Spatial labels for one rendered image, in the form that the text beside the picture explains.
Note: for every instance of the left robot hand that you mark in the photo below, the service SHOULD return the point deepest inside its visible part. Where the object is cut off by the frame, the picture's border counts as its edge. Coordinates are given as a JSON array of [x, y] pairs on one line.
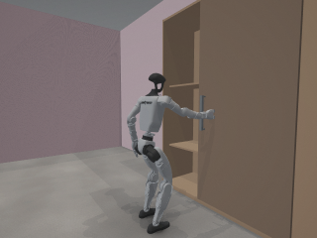
[[134, 144]]

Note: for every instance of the robot left upper arm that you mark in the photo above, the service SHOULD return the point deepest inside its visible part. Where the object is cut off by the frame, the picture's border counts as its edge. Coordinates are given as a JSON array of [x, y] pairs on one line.
[[137, 108]]

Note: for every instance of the robot right upper arm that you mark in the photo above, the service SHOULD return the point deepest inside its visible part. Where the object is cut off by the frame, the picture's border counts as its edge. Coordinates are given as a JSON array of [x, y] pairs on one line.
[[167, 102]]

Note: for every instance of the wardrobe door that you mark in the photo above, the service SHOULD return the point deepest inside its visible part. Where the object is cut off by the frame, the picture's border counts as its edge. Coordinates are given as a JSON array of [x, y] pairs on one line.
[[249, 73], [304, 211]]

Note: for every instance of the right robot hand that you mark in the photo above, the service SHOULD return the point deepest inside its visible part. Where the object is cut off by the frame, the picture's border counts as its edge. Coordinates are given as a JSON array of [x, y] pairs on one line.
[[210, 113]]

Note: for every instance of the robot right thigh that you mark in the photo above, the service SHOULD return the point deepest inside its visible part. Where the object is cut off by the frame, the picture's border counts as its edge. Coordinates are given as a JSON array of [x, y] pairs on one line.
[[156, 155]]

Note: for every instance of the robot head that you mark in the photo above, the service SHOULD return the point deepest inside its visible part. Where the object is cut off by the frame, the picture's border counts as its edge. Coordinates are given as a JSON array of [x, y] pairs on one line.
[[156, 78]]

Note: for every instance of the right robot forearm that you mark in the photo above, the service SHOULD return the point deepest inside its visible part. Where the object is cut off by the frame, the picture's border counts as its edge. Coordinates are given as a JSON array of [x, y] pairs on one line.
[[194, 115]]

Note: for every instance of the handle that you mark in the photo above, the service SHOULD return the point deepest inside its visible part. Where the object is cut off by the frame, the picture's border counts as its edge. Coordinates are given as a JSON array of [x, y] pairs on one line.
[[201, 109]]

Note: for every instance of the left robot forearm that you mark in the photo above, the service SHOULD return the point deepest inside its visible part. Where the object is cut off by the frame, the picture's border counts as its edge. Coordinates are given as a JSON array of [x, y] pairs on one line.
[[133, 132]]

